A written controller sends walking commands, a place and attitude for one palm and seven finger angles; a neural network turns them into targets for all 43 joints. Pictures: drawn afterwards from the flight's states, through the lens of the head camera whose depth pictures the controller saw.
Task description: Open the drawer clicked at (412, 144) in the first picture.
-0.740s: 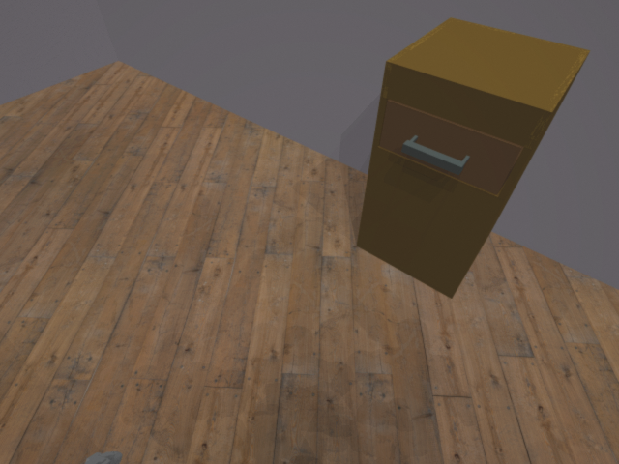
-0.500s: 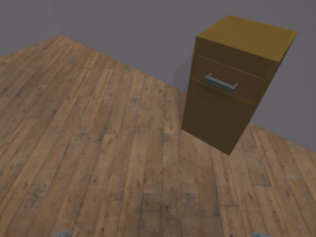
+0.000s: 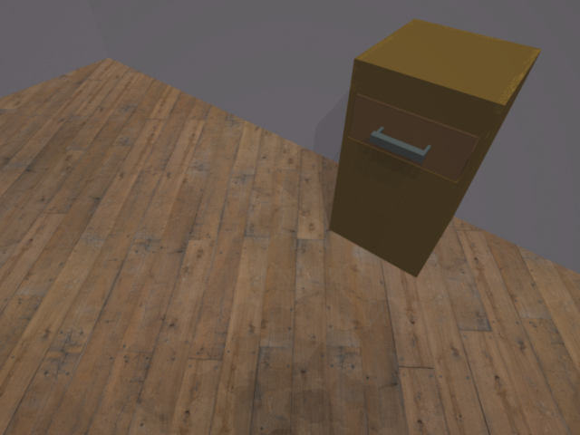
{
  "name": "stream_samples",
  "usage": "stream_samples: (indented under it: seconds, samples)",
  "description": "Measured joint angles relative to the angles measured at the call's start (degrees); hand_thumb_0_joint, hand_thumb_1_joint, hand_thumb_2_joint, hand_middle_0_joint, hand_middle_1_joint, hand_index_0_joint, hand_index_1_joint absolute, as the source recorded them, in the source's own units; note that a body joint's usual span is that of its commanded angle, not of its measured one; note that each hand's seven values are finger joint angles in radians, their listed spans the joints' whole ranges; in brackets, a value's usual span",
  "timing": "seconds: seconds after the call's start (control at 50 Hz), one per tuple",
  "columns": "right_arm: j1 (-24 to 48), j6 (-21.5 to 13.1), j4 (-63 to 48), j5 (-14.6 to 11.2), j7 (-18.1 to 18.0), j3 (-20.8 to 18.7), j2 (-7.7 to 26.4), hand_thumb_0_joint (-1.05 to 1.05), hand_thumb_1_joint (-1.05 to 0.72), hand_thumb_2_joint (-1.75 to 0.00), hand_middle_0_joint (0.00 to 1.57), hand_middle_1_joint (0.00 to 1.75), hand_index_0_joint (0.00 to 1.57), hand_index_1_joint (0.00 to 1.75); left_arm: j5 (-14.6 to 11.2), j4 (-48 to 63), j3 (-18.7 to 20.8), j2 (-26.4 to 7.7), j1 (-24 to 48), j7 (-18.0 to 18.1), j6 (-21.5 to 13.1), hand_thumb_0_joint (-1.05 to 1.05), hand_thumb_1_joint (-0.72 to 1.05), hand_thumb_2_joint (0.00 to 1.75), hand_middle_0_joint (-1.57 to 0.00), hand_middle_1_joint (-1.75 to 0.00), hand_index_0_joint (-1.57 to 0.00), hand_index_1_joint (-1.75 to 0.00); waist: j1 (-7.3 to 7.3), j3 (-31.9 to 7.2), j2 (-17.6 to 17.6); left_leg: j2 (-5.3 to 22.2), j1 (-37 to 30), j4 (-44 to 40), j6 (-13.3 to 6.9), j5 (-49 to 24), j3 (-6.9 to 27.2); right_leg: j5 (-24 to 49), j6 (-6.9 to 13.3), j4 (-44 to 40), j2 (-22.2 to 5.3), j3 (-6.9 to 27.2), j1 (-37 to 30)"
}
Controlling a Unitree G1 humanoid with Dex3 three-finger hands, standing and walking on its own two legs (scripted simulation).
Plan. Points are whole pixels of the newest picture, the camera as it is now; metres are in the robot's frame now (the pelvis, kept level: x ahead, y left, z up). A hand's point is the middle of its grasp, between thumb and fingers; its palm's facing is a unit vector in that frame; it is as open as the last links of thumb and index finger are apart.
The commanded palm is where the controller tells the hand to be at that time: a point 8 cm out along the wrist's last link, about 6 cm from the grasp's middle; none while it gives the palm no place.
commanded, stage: stand and wait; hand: left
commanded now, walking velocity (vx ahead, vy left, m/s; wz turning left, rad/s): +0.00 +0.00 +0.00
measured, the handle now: (400, 142) +0.97 -0.29 -0.17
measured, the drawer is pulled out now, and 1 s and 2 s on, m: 0.00 0.00 0.00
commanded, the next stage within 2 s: look at it before walking up in 0.14 s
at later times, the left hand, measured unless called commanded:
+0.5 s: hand out of the picture +0.08 +0.24 -0.15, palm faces -0.03 -0.94 -0.33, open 7.4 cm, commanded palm none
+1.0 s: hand out of the picture +0.05 +0.23 -0.17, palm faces +0.00 -0.96 -0.27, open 7.4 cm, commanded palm none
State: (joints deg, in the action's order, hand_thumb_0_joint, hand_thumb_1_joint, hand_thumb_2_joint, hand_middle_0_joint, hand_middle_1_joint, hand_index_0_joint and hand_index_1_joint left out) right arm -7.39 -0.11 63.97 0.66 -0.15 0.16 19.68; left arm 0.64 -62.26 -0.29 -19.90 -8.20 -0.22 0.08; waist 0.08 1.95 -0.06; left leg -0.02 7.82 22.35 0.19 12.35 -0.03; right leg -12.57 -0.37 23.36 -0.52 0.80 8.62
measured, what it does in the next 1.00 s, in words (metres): stands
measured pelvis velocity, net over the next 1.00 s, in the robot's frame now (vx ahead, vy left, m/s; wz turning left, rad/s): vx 0.02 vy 0.00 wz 0.01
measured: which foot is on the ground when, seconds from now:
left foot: down 0.00-1.00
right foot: down 0.00-1.00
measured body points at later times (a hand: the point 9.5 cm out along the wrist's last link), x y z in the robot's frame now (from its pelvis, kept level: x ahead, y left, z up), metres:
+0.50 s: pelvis +0.00 +0.00 +0.00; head +0.00 +0.00 +0.45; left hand +0.08 +0.29 -0.13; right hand +0.08 -0.30 -0.13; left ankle +0.00 +0.12 -0.74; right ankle +0.00 -0.12 -0.74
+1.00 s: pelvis +0.02 +0.00 +0.00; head +0.01 +0.01 +0.45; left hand +0.05 +0.28 -0.15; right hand +0.07 -0.27 -0.15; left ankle +0.00 +0.12 -0.74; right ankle +0.00 -0.12 -0.74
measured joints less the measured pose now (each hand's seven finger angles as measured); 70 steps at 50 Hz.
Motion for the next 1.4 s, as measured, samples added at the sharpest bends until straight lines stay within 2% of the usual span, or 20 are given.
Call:
stream_samples:
  seconds: [0.86,1.06,1.12,1.16,1.2,1.26,1.32,1.4]
  samples:
    - [1.12,-0.17,0.13,0.0,-0.03,0.31,-0.43,0.01,-0.9,-0.9,0.21,0.3,0.2,0.3,0.07,-0.51,-0.09,0.35,0.19,0.14,-0.22,0.0,0.9,0.9,-0.2,-0.3,-0.2,-0.3,-0.24,-0.15,-0.12,0.09,-0.47,-1.71,0.15,-0.96,0.42,1.06,-0.01,-2.18,0.05,-0.42,-0.84]
    - [-6.48,0.61,0.31,0.77,0.26,0.64,-5.51,0.01,-0.9,-0.9,0.2,0.3,0.19,0.3,0.48,-0.27,0.25,5.73,-7.53,-0.25,0.28,0.0,0.91,0.9,-0.2,-0.3,-0.2,-0.3,-0.66,-2.91,0.34,0.64,2.99,8.95,-0.42,7.08,1.19,-4.93,-0.15,3.69,0.58,-1.38,0.08]
    - [-9.08,-0.13,0.45,0.65,0.19,0.49,-7.75,0.01,-0.91,-0.9,0.2,0.3,0.2,0.3,0.47,-1.12,0.7,7.21,-10.82,-0.24,0.29,0.0,0.9,0.9,-0.2,-0.3,-0.2,-0.3,-0.74,-2.74,-1.17,-0.3,2.21,10.57,-1.3,9.59,0.28,-7.87,-0.37,6.91,-0.37,-0.54,0.33]
    - [-10.76,-1.45,0.41,0.76,-0.19,0.33,-9.25,0.01,-0.9,-0.9,0.2,0.3,0.2,0.3,0.53,-2.14,0.8,8.07,-12.24,-0.08,0.81,0.0,0.91,0.9,-0.2,-0.3,-0.2,-0.3,-0.54,-2.29,-1.99,-0.79,0.78,10.01,-1.99,10.53,-0.89,-11.71,0.44,15.64,-0.94,-1.06,3.27]
    - [-12.88,-2.55,0.3,0.74,-0.97,0.32,-10.77,0.01,-0.9,-0.9,0.2,0.3,0.2,0.3,0.63,-2.82,0.85,8.73,-12.33,0.03,1.11,0.01,0.91,0.9,-0.2,-0.3,-0.2,-0.3,0.29,-1.39,-2.04,-0.77,-1.22,7.99,-2.36,10.33,-1.2,-15.46,1.02,26.41,-0.76,-2.18,7.59]
    - [-16.19,-3.11,1.1,0.77,-1.73,0.45,-12.73,0.01,-0.9,-0.9,0.21,0.3,0.2,0.3,0.51,-2.16,1.37,9.42,-10.53,-0.16,1.0,0.01,0.91,0.9,-0.2,-0.3,-0.2,-0.3,1.14,0.23,-1.73,-0.6,-4.57,3.53,-2.28,9.03,-0.94,-15.11,1.08,33.23,-1.34,-3.93,13.28]
    - [-18.57,-2.86,2.57,0.76,-2.22,0.34,-13.8,0.01,-0.9,-0.9,0.21,0.3,0.2,0.3,0.4,-0.11,1.86,10.19,-7.6,-0.42,0.98,0.01,0.91,0.9,-0.2,-0.3,-0.2,-0.3,1.23,1.91,-1.0,-0.18,-7.49,0.0,-1.78,8.32,-1.33,-10.86,1.19,29.9,-2.07,-4.8,17.13]
    - [-19.64,-1.99,3.87,0.55,-2.66,-0.51,-13.71,0.01,-0.9,-0.9,0.21,0.3,0.2,0.3,0.52,2.71,3.05,9.8,-4.04,-0.4,1.04,0.01,0.93,0.9,-0.2,-0.3,-0.2,-0.3,1.29,4.31,0.32,1.05,-9.89,0.93,-0.57,11.01,-3.3,-4.21,1.95,18.86,-1.7,-5.92,17.7]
